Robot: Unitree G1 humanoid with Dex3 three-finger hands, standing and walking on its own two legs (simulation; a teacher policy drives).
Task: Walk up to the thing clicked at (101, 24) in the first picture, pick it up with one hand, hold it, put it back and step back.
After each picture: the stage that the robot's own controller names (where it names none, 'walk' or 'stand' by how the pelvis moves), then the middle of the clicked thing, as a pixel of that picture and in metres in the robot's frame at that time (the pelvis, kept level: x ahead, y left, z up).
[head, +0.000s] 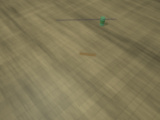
stand; (102, 21) +1.86 -0.27 -0.72
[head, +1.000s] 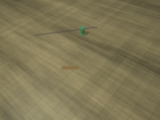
walk; (82, 31) +1.74 +0.10 -0.70
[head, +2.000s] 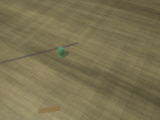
walk; (61, 52) +1.20 +0.28 -0.72
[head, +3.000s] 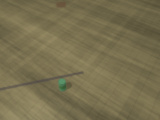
walk; (62, 85) +0.78 +0.22 -0.71
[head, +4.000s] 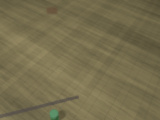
stand; (54, 116) +0.47 +0.19 -0.70
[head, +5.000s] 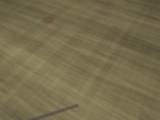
stand; out of the picture +0.44 +0.21 -0.72
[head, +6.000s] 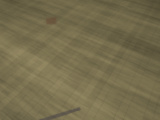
stand; out of the picture +0.41 +0.20 -0.73
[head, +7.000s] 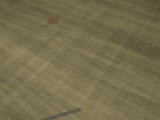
stand; out of the picture +0.40 +0.20 -0.73
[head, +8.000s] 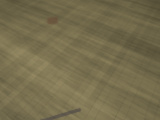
stand; out of the picture +0.40 +0.20 -0.73
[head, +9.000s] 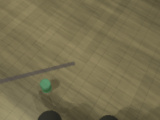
go down; (46, 86) +0.45 +0.20 -0.54
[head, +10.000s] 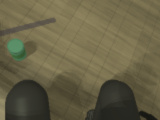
go down; (17, 50) +0.48 +0.27 -0.30
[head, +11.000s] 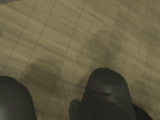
close in; out of the picture +0.46 +0.30 -0.25
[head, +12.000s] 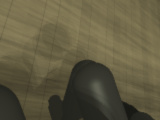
close; out of the picture +0.45 +0.32 -0.22
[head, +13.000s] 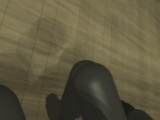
lift; out of the picture +0.43 +0.32 -0.23
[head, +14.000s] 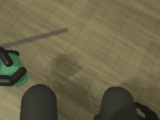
lift; (14, 71) +0.35 +0.24 -0.08
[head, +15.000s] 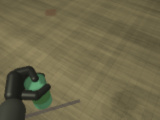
hold; (39, 92) +0.32 +0.16 +0.01
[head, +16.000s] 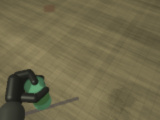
hold; (39, 93) +0.32 +0.17 -0.02
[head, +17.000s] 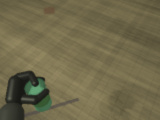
hold; (39, 95) +0.32 +0.17 -0.02
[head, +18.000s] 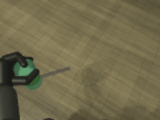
crouch; (29, 75) +0.38 +0.19 -0.08
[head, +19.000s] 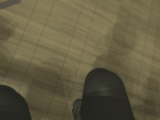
lower; out of the picture +0.47 +0.30 -0.16
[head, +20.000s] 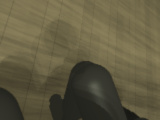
lower; out of the picture +0.42 +0.33 -0.23
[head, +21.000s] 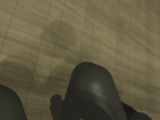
lower; out of the picture +0.41 +0.33 -0.23
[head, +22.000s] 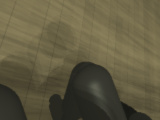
lower; out of the picture +0.42 +0.33 -0.23
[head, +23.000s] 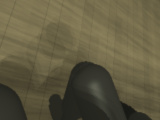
lower; out of the picture +0.42 +0.33 -0.23
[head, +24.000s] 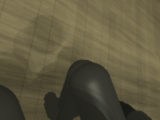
open; out of the picture +0.41 +0.32 -0.23
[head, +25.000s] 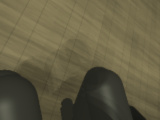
stand; out of the picture +0.42 +0.30 -0.24
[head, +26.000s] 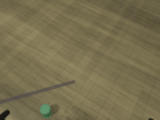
stand; (46, 111) +0.40 +0.21 -0.60
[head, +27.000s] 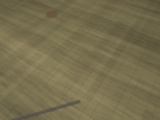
stand; out of the picture +0.40 +0.21 -0.67
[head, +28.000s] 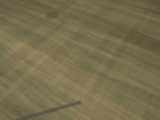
stand; out of the picture +0.39 +0.21 -0.67
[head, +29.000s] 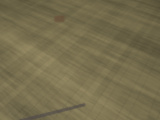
stand; out of the picture +0.40 +0.19 -0.72
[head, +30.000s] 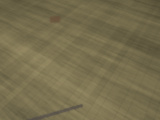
stand; out of the picture +0.39 +0.20 -0.73
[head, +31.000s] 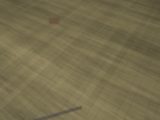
stand; out of the picture +0.38 +0.21 -0.73
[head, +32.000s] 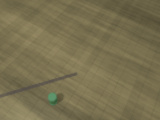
walk; (52, 99) +0.49 +0.18 -0.71
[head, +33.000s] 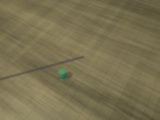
walk; (62, 74) +0.79 +0.23 -0.70
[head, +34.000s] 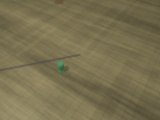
stand; (60, 67) +1.06 +0.22 -0.71
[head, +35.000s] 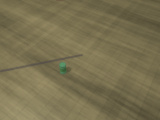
stand; (62, 68) +1.00 +0.19 -0.72
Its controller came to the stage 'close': yes
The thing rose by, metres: 0.69
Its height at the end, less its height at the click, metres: +0.00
